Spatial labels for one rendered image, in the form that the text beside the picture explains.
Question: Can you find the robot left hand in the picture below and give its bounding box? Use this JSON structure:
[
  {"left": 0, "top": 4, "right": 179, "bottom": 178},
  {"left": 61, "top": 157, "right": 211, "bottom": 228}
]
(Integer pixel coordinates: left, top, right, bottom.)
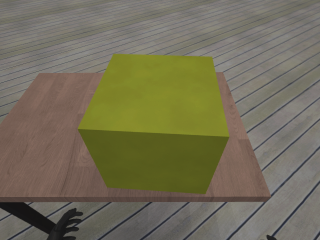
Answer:
[{"left": 46, "top": 208, "right": 83, "bottom": 240}]

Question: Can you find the carton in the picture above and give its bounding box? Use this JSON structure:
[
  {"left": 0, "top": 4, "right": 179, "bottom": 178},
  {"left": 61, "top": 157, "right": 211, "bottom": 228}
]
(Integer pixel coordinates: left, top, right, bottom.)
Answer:
[{"left": 78, "top": 54, "right": 230, "bottom": 194}]

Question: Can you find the table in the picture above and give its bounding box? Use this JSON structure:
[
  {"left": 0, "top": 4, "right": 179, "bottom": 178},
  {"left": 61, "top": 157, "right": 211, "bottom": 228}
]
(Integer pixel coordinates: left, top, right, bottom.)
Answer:
[{"left": 0, "top": 72, "right": 271, "bottom": 234}]

